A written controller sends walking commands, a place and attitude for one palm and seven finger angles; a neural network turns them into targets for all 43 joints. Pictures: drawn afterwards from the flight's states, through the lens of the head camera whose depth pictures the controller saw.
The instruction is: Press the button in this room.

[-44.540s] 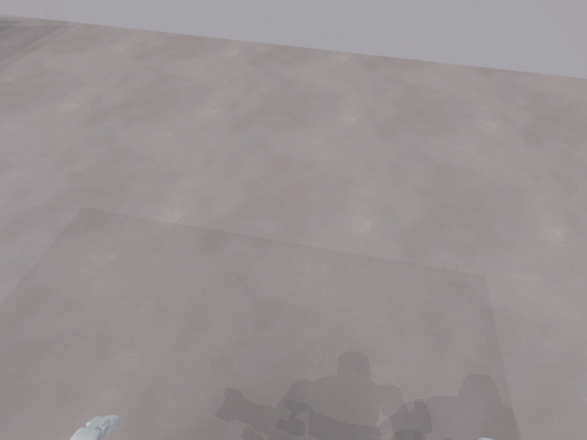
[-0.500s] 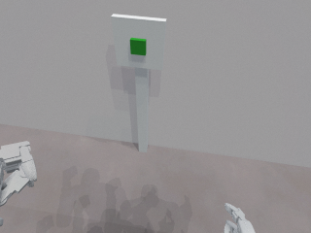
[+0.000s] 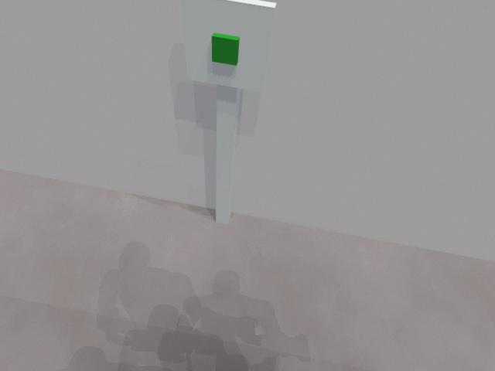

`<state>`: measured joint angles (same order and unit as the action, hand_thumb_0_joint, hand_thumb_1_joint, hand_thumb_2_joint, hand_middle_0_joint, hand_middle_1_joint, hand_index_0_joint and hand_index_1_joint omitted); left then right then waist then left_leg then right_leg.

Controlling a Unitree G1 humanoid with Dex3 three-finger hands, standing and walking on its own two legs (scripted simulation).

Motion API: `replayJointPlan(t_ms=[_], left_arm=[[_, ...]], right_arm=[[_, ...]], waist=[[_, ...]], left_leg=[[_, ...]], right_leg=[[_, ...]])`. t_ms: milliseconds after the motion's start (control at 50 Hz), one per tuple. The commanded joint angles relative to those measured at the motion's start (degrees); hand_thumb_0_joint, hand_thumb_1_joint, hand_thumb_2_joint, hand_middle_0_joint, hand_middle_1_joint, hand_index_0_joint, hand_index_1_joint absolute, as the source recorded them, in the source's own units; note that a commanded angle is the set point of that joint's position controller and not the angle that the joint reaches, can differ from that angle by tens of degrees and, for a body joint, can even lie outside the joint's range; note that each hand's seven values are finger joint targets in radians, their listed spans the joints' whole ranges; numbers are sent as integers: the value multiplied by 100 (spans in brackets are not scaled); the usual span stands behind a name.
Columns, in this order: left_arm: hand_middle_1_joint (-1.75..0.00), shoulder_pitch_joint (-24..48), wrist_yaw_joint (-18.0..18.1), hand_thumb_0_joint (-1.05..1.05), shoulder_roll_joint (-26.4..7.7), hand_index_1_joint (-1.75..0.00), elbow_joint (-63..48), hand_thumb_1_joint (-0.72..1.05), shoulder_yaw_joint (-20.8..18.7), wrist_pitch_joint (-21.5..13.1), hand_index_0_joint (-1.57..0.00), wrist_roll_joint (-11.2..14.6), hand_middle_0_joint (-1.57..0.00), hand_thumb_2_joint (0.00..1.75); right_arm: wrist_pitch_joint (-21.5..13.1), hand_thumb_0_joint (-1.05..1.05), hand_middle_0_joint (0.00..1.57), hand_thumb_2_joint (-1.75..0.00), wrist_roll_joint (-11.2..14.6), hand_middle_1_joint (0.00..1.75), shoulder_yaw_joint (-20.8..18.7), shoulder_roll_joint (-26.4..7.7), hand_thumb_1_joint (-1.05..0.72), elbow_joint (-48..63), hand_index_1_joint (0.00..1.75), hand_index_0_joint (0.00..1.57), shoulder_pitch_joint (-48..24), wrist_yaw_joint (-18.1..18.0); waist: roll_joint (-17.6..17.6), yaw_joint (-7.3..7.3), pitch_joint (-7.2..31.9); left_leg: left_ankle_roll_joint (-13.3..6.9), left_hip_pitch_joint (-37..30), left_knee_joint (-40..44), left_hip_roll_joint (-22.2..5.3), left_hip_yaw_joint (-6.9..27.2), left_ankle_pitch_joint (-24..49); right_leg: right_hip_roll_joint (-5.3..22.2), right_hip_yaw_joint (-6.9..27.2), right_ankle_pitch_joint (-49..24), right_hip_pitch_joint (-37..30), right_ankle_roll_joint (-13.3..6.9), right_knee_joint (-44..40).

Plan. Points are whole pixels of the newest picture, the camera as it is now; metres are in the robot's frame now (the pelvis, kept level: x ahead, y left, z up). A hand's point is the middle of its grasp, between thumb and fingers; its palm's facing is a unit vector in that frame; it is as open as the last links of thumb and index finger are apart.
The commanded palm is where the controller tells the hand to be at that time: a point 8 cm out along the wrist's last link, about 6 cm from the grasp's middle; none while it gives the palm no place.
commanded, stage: let the arm hang, fingers relaxed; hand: left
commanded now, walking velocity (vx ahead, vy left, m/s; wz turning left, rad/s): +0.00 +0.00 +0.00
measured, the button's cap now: (225, 48) +0.81 +0.10 +0.11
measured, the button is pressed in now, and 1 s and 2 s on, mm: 0 0 0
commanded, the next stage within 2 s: stand and wait in 0.76 s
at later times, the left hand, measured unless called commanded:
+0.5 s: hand out of the picture +0.00 +0.17 -0.17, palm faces +0.00 -0.98 -0.19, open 7.2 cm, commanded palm none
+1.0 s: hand out of the picture +0.01 +0.16 -0.17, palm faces +0.01 -0.98 -0.19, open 7.4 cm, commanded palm none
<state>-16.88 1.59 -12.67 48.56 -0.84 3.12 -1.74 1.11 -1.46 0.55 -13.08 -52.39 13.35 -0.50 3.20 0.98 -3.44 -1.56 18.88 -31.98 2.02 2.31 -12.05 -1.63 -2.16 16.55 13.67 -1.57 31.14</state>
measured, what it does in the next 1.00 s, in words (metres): stands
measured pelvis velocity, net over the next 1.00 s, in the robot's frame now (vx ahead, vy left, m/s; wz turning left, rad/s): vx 0.03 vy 0.00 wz -0.03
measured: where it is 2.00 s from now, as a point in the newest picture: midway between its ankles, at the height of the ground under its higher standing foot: outside the picture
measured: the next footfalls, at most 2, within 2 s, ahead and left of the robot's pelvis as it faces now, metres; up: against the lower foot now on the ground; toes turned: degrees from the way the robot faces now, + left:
none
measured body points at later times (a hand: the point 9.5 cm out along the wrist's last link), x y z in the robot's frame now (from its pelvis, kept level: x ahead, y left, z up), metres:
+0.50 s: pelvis +0.02 +0.00 +0.01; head +0.02 -0.01 +0.46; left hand +0.00 +0.22 -0.15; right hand -0.01 -0.21 -0.16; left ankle +0.05 +0.10 -0.73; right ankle +0.00 -0.10 -0.73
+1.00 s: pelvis +0.03 +0.00 +0.01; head +0.05 -0.01 +0.46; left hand +0.01 +0.21 -0.15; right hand +0.00 -0.22 -0.15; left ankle +0.05 +0.10 -0.73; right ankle +0.00 -0.10 -0.73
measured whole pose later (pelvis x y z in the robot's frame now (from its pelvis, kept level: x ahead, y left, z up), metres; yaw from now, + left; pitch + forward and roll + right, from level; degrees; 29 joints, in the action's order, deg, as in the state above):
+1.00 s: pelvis +0.03 +0.00 +0.01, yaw -2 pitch -2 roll +0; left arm -17.8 2.0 -7.5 66.4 -0.7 -0.2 -0.4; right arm 0.2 -0.7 0.0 -7.3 -65.1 17.5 -2.8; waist -0.6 0.5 -3.0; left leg -1.3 11.5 -24.4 1.6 0.9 -11.3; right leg -1.9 -0.3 15.1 6.9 -1.9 23.5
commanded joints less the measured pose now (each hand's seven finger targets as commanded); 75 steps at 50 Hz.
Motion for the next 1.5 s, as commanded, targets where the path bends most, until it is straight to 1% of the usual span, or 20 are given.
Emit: replayJointPlan(t_ms=[0, 20, 40, 60, 140, 220, 260, 300, 360, 440, 480, 540, 620, 680, 780, 940, 1000, 1240, 1340, 1480], left_arm=[[-78, -154, -62, 0, -756, -78, 189, 90, -158, -302, -64, 78, -64, 90], [-74, -196, -64, 0, -731, -74, 346, 90, -169, -308, -60, 77, -60, 90], [-70, -221, -67, 0, -780, -70, 463, 90, -158, -326, -57, 75, -57, 90], [-66, -206, -70, 0, -722, -66, 612, 90, -131, -331, -53, 88, -53, 90], [-50, -229, -55, 0, -644, -50, 996, 90, -82, -346, -38, 99, -38, 90], [-34, -299, -26, 0, -511, -34, 1293, 90, -45, -349, -24, 116, -24, 90], [-30, -384, -10, 0, -411, -30, 1387, 90, -36, -337, -20, 120, -20, 90], [-30, -441, 4, 0, -347, -30, 1477, 90, -19, -342, -20, 124, -20, 90], [-30, -502, 26, 0, -268, -30, 1550, 90, -19, -340, -20, 125, -20, 90], [-30, -552, 51, 0, -191, -30, 1599, 90, -21, -372, -20, 126, -20, 90], [-30, -536, 58, 0, -131, -30, 1624, 90, -20, -376, -20, 136, -20, 90], [-30, -557, 71, 0, -99, -30, 1643, 90, -34, -395, -20, 129, -20, 90], [-30, -527, 75, 0, -11, -30, 1670, 90, -35, -387, -20, 141, -20, 90], [-30, -536, 74, 0, -6, -30, 1672, 90, -49, -383, -20, 138, -20, 90], [-30, -542, 72, 0, 10, -30, 1687, 90, -62, -399, -20, 142, -20, 90], [-30, -524, 83, 0, -54, -30, 1681, 90, -80, -423, -20, 137, -20, 90], [-30, -483, 77, 0, -92, -30, 1692, 90, -78, -417, -20, 140, -20, 90], [-30, -321, 68, 0, -257, -30, 1657, 90, -100, -445, -20, 135, -20, 90], [-30, -244, 59, 0, -317, -30, 1637, 90, -114, -450, -20, 131, -20, 90], [-30, -85, 54, 0, -413, -30, 1605, 90, -123, -464, -20, 142, -20, 90]], right_arm=[[-106, 0, 20, -90, 2, 30, -178, -613, -90, 154, 30, 20, -39, -79], [-100, 0, 20, -90, 6, 30, -192, -577, -90, 69, 30, 20, 35, -91], [-92, 0, 20, -90, 24, 30, -214, -662, -90, 31, 30, 20, 108, -104], [-91, 0, 20, -90, 29, 30, -212, -606, -90, -82, 30, 20, 210, -108], [-62, 0, 20, -90, 47, 30, -233, -564, -90, -372, 30, 20, 488, -124], [-63, 0, 20, -90, 39, 30, -213, -421, -90, -646, 30, 20, 701, -137], [-65, 0, 20, -90, 33, 30, -184, -298, -90, -760, 30, 20, 787, -142], [-74, 0, 20, -90, 33, 30, -168, -241, -90, -835, 30, 20, 808, -151], [-76, 0, 20, -90, 37, 30, -140, -92, -90, -924, 30, 20, 840, -157], [-103, 0, 20, -90, 52, 30, -131, -32, -90, -1015, 30, 20, 864, -177], [-120, 0, 20, -90, 47, 30, -114, 53, -90, -1060, 30, 20, 888, -185], [-127, 0, 20, -90, 58, 30, -131, 79, -90, -1085, 30, 20, 883, -200], [-131, 0, 20, -90, 48, 30, -122, 147, -90, -1138, 30, 20, 914, -218], [-130, 0, 20, -90, 50, 30, -129, 164, -90, -1137, 30, 20, 942, -227], [-152, 0, 20, -90, 56, 30, -146, 111, -90, -1124, 30, 20, 932, -242], [-154, 0, 20, -90, 73, 30, -185, -12, -90, -1121, 30, 20, 835, -248], [-148, 0, 20, -90, 67, 30, -170, -25, -90, -1142, 30, 20, 806, -245], [-160, 0, 20, -90, 74, 30, -199, -210, -90, -1097, 30, 20, 538, -239], [-161, 0, 20, -90, 72, 30, -196, -254, -90, -1107, 30, 20, 436, -234], [-169, 0, 20, -90, 59, 30, -208, -339, -90, -1102, 30, 20, 362, -233]], waist=[[-1534, -133, 313], [-1466, -138, 328], [-1136, -145, 320], [-1079, -110, 357], [-369, -66, 28], [-160, -36, -166], [-240, -43, -187], [-118, -65, -177], [-222, -77, -286], [-196, -97, -223], [-362, -91, -199], [-355, -96, -188], [-551, -79, -303], [-531, -80, -344], [-471, -77, -154], [-300, -77, -127], [-319, -69, -240], [-379, -72, -89], [-361, -83, -177], [-361, -64, -2]], left_leg=[[-146, -164, 1086, -603, 830, -297], [-148, -175, 1143, -609, 851, -404], [-151, -281, 1084, -632, 835, -336], [-153, -329, 1103, -636, 815, -358], [-143, -486, 1111, -618, 718, -398], [-141, -594, 1151, -603, 628, -285], [-148, -588, 1187, -616, 615, -251], [-154, -601, 1221, -622, 592, -152], [-145, -528, 1222, -610, 533, -59], [-126, -658, 1143, -622, 455, 337], [-121, -656, 1170, -613, 448, 437], [-105, -723, 1124, -625, 416, 566], [-93, -670, 1192, -621, 418, 442], [-98, -622, 1205, -627, 432, 374], [-106, -783, 1161, -646, 432, 570], [-119, -951, 1117, -682, 404, 789], [-111, -889, 1170, -675, 406, 693], [-105, -1112, 1160, -716, 366, 916], [-80, -1064, 1194, -714, 337, 899], [-52, -1146, 1187, -722, 330, 1022]], right_leg=[[570, 712, 99, -230, -243, -926], [563, 698, 106, -278, -252, -962], [565, 699, 96, -246, -256, -1053], [608, 717, 118, -278, -267, -1116], [632, 755, 444, 36, -283, -1365], [657, 754, 513, 187, -270, -1438], [644, 721, 472, 173, -253, -1400], [633, 733, 322, 115, -243, -1364], [641, 711, 237, 86, -230, -1345], [638, 686, -83, 22, -211, -1292], [662, 685, -245, -72, -206, -1269], [648, 685, -368, -78, -199, -1278], [642, 683, -347, -81, -199, -1279], [628, 686, -318, -110, -200, -1296], [630, 677, -492, -214, -198, -1268], [627, 672, -685, -216, -196, -1275], [643, 691, -626, -222, -191, -1311], [659, 746, -907, -301, -191, -1349], [682, 742, -959, -329, -185, -1399], [708, 772, -1223, -502, -190, -1404]])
